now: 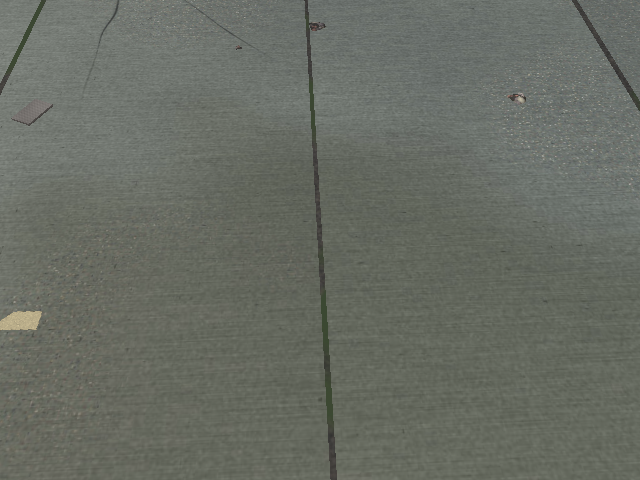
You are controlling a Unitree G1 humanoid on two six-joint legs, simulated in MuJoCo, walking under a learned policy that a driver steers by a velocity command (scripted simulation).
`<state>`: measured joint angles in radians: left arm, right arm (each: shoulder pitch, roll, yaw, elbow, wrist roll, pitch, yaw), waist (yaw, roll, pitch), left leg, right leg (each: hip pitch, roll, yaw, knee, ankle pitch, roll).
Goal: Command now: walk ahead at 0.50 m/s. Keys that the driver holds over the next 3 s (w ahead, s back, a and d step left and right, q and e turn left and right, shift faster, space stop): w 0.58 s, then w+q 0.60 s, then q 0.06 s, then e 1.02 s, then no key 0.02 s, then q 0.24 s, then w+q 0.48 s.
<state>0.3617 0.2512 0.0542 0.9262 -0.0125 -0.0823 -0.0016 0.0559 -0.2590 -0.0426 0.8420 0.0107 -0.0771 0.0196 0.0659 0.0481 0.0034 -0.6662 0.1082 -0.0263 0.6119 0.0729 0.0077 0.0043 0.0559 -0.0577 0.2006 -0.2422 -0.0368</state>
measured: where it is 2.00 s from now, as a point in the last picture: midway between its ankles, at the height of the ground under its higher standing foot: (302, 304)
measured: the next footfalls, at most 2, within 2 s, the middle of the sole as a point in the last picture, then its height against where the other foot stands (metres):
left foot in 0.12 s outside the picture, level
right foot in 0.66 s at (407, 446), level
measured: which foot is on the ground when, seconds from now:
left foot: up 0.00-0.10, down 0.12-0.68, up 0.70-1.00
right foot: down 0.00-0.14, up 0.16-0.64, down 0.66-1.00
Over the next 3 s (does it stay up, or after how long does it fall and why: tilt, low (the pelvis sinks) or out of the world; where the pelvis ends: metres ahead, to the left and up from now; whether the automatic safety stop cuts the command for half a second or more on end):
stays up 1.01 0.22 -0.02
